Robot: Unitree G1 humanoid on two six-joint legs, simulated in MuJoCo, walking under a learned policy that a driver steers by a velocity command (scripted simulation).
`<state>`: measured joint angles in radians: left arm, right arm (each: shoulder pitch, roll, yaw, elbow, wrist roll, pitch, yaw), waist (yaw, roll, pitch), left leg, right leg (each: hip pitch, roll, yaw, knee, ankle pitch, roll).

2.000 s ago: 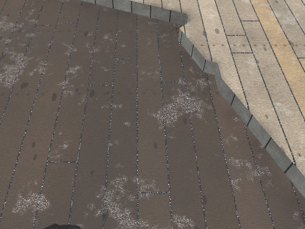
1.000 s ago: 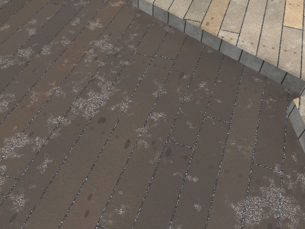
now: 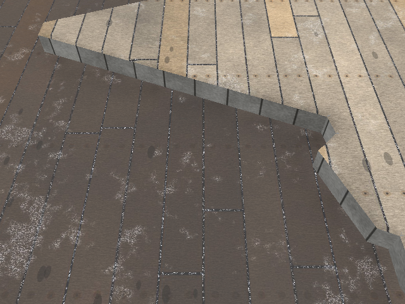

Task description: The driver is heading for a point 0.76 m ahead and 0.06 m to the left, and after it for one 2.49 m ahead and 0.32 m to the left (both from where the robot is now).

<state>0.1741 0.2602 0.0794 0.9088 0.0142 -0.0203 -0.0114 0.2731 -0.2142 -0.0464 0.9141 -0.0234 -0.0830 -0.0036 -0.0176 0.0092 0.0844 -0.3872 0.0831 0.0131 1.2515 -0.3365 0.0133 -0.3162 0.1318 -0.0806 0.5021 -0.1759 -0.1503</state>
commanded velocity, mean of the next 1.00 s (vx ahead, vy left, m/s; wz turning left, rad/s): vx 0.50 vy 0.00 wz -0.13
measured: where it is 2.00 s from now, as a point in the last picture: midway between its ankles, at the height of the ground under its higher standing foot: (199, 133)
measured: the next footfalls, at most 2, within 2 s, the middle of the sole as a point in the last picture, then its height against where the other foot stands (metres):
left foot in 0.42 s outside the picture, level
right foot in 0.98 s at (239, 232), level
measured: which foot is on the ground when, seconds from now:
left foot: up 0.00-0.40, down 0.42-0.98, up 1.00-1.00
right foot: down 0.00-0.42, up 0.44-0.96, down 0.98-1.00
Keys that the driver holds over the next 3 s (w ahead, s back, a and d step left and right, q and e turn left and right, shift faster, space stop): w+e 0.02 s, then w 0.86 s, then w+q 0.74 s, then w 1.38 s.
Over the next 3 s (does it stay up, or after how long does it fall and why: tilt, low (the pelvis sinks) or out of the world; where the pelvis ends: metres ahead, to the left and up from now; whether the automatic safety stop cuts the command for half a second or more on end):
stays up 1.75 0.15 0.13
